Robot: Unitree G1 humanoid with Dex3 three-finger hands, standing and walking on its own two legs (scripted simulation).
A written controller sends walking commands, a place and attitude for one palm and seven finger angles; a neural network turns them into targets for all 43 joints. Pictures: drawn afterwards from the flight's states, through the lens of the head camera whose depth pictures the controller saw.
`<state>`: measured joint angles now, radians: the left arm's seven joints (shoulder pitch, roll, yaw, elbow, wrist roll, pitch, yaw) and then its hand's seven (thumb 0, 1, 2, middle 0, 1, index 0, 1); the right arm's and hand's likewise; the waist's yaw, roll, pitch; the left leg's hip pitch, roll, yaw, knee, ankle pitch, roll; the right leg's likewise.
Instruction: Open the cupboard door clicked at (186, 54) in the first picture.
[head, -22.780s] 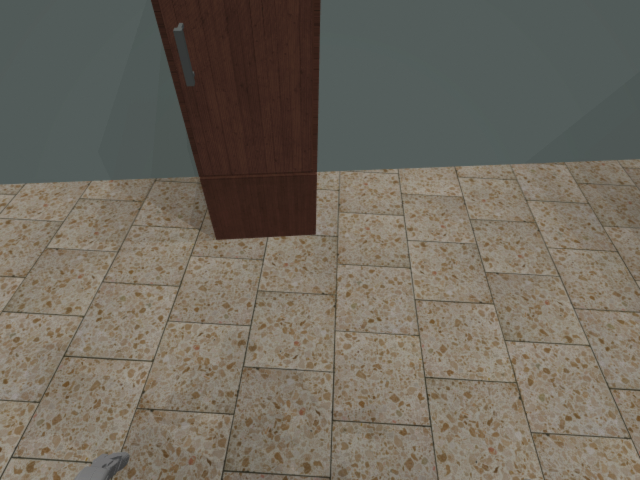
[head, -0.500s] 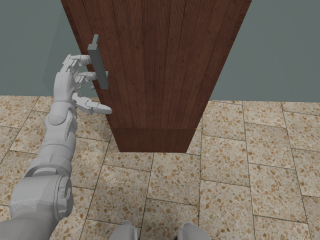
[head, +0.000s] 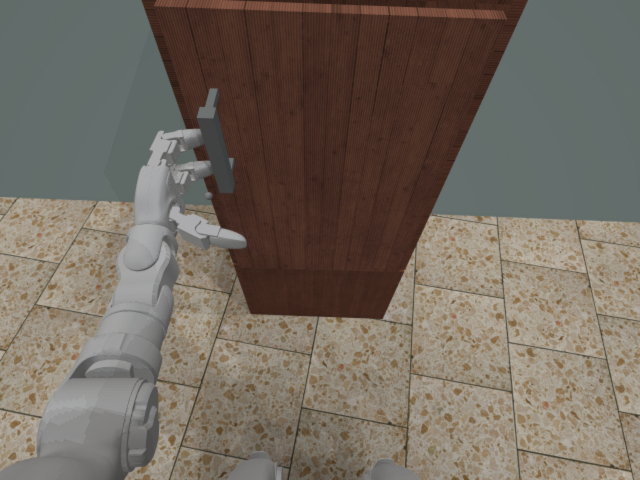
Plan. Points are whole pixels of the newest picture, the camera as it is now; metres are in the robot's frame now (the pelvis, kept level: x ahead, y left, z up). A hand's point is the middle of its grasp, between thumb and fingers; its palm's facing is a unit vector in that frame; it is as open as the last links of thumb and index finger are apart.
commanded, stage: move the hooked fingers beside the handle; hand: left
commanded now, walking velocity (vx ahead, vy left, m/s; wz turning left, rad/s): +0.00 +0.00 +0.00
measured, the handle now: (220, 144) +0.54 +0.14 +0.07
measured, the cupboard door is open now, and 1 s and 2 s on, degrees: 1 1 1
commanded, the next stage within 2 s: none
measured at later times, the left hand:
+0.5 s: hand (202, 191) +0.46 +0.15 +0.07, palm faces -0.02 -1.00 -0.01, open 14.3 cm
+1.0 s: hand (205, 175) +0.48 +0.15 +0.07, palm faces -0.04 -1.00 -0.01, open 14.0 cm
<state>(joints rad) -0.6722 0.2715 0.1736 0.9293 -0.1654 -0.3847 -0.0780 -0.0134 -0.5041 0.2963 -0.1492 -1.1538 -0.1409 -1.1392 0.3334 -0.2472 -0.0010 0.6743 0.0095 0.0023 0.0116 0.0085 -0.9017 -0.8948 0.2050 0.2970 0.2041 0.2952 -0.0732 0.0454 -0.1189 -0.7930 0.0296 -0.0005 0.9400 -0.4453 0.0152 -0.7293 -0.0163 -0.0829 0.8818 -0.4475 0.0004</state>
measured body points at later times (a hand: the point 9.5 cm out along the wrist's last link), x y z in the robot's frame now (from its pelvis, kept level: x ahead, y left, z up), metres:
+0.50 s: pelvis -0.01 +0.00 +0.00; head +0.09 +0.00 +0.43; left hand +0.45 +0.21 +0.07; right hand +0.03 -0.27 -0.13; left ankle +0.00 +0.11 -0.69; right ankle -0.02 -0.12 -0.69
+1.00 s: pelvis -0.02 +0.00 -0.01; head +0.09 +0.00 +0.43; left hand +0.48 +0.20 +0.08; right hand -0.01 -0.27 -0.13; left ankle +0.00 +0.11 -0.69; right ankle -0.02 -0.12 -0.69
